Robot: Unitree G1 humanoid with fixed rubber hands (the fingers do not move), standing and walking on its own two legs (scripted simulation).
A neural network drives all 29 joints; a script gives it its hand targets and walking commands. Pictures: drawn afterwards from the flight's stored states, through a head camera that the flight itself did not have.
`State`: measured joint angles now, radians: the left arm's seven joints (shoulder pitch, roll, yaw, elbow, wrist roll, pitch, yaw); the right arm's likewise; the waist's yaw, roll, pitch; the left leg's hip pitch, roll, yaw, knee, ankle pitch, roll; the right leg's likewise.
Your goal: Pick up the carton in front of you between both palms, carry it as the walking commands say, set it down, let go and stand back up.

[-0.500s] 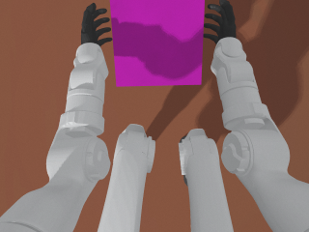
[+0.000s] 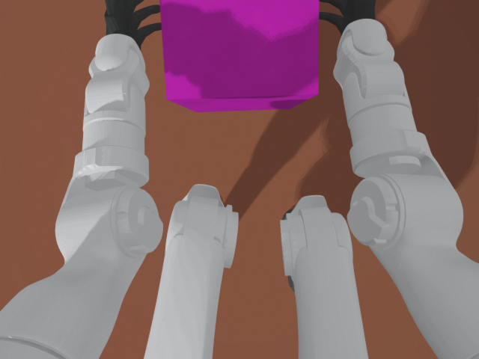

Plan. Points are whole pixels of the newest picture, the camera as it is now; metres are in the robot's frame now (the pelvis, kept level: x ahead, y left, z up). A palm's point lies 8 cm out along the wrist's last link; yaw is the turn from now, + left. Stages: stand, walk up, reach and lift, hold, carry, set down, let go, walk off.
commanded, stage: set down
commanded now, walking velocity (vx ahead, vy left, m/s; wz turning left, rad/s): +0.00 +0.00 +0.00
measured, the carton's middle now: (240, 47) +0.54 +0.06 -0.27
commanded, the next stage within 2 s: none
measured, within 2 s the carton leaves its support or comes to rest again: neither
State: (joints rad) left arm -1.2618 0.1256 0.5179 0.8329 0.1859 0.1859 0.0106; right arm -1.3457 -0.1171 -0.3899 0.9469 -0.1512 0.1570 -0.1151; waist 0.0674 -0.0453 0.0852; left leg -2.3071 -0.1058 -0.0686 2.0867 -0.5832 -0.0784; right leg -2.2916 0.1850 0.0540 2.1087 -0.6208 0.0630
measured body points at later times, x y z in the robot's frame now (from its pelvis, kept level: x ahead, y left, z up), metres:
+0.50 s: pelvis -0.01 +0.00 +0.00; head +0.34 +0.01 +0.28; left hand +0.53 +0.21 -0.15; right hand +0.57 -0.10 -0.15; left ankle +0.10 +0.13 -0.36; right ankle +0.09 -0.11 -0.36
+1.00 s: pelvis -0.01 +0.00 -0.02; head +0.37 +0.02 +0.23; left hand +0.48 +0.25 -0.23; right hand +0.53 -0.13 -0.23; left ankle +0.10 +0.12 -0.36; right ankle +0.09 -0.11 -0.36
